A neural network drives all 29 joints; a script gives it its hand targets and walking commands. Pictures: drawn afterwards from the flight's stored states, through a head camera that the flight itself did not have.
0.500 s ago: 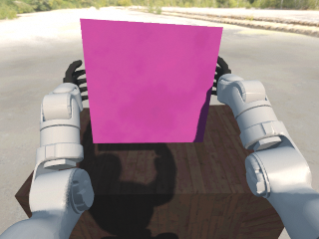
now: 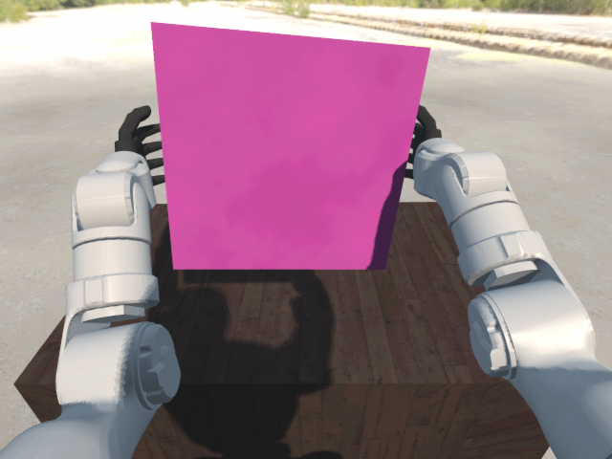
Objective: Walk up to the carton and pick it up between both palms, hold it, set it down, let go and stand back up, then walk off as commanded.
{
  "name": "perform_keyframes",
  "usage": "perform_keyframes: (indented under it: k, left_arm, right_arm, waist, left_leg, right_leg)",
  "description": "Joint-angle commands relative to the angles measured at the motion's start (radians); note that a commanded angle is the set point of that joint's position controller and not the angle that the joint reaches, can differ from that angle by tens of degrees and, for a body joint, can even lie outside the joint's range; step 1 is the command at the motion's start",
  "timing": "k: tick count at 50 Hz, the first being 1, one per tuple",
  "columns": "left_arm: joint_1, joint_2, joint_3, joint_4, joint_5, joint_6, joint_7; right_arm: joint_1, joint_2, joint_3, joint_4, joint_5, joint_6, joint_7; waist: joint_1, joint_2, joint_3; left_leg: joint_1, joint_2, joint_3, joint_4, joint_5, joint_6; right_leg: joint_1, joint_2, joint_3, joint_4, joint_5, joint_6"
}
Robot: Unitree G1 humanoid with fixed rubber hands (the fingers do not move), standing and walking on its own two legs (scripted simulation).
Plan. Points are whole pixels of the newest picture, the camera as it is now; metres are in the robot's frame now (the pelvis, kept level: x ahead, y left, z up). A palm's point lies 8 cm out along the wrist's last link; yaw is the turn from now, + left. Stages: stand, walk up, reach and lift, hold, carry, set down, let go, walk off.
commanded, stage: hold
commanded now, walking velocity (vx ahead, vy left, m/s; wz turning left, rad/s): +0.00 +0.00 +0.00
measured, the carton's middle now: (281, 140) +0.46 +0.01 +0.29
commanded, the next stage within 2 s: none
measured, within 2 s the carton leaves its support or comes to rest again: neither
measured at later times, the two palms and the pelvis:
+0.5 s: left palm (128, 177) +0.33 +0.18 +0.30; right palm (440, 164) +0.33 -0.17 +0.30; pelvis -0.03 +0.00 +0.00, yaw +0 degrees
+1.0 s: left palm (136, 170) +0.36 +0.19 +0.30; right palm (425, 157) +0.36 -0.17 +0.30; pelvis +0.00 +0.00 +0.00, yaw +0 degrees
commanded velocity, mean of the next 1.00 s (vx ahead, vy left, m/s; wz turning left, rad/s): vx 0.00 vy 0.00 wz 0.00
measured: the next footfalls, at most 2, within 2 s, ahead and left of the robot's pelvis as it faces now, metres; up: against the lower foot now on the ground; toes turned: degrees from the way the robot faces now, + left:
none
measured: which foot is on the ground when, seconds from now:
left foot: down 0.00-1.00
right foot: down 0.00-1.00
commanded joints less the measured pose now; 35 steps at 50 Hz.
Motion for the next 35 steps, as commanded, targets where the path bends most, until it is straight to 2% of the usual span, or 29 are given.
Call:
perform_keyframes:
  k: [1, 5, 8, 11, 17, 23, 26, 29, 35]
  left_arm:
    - [-0.654, -0.509, -0.310, -0.234, -0.144, 0.006, -0.244]
    - [-0.757, -0.530, -0.323, -0.213, -0.151, -0.004, -0.265]
    - [-0.849, -0.539, -0.344, -0.231, -0.183, -0.033, -0.251]
    - [-0.897, -0.550, -0.357, -0.204, -0.205, -0.060, -0.233]
    - [-0.940, -0.550, -0.333, -0.059, -0.199, -0.099, -0.214]
    - [-0.901, -0.496, -0.235, 0.086, -0.130, -0.105, -0.243]
    - [-0.931, -0.493, -0.224, 0.106, -0.128, -0.115, -0.251]
    - [-0.979, -0.513, -0.252, 0.084, -0.158, -0.133, -0.241]
    - [-0.979, -0.563, -0.352, -0.057, -0.227, -0.153, -0.199]
  right_arm:
    - [-0.784, 0.505, 0.221, -0.412, 0.287, 0.013, 0.150]
    - [-0.871, 0.521, 0.178, -0.381, 0.268, 0.010, 0.167]
    - [-0.908, 0.557, 0.162, -0.380, 0.255, -0.003, 0.185]
    - [-0.937, 0.581, 0.142, -0.359, 0.231, -0.022, 0.200]
    - [-0.979, 0.607, 0.097, -0.255, 0.154, -0.056, 0.234]
    - [-0.956, 0.570, 0.045, -0.119, 0.084, -0.066, 0.254]
    - [-0.981, 0.567, 0.036, -0.101, 0.079, -0.076, 0.262]
    - [-1.010, 0.581, 0.043, -0.113, 0.091, -0.093, 0.265]
    - [-0.970, 0.609, 0.111, -0.212, 0.148, -0.112, 0.247]
  waist:
    - [-0.016, 0.052, -0.225]
    - [-0.011, 0.057, -0.206]
    - [-0.002, 0.051, -0.248]
    - [0.003, 0.038, -0.274]
    - [0.008, 0.007, -0.218]
    - [0.005, -0.001, -0.098]
    - [0.011, 0.005, -0.093]
    - [0.010, 0.010, -0.135]
    - [0.000, 0.022, -0.289]
  left_leg:
    - [0.140, -0.057, -0.001, -0.009, 0.378, -0.043]
    - [0.093, -0.044, 0.001, -0.037, 0.294, -0.044]
    - [0.074, -0.041, 0.000, -0.043, 0.265, -0.037]
    - [0.052, -0.037, -0.001, -0.060, 0.204, -0.025]
    - [-0.029, -0.030, 0.001, -0.105, 0.013, 0.007]
    - [-0.098, -0.025, 0.006, -0.140, -0.128, 0.039]
    - [-0.113, -0.024, 0.007, -0.144, -0.148, 0.043]
    - [-0.098, -0.027, 0.011, -0.133, -0.113, 0.036]
    - [0.014, -0.042, 0.011, -0.082, 0.069, 0.004]
  right_leg:
    - [0.220, 0.039, 0.091, -0.014, 0.469, 0.042]
    - [0.173, 0.036, 0.092, -0.031, 0.324, 0.021]
    - [0.149, 0.037, 0.089, -0.031, 0.268, 0.012]
    - [0.119, 0.036, 0.085, -0.038, 0.180, 0.004]
    - [0.055, 0.035, 0.077, -0.053, -0.016, -0.006]
    - [0.031, 0.044, 0.074, -0.056, -0.160, -0.008]
    - [0.022, 0.046, 0.075, -0.055, -0.179, -0.009]
    - [0.013, 0.042, 0.075, -0.054, -0.147, -0.010]
    - [0.043, 0.034, 0.076, -0.051, 0.045, -0.005]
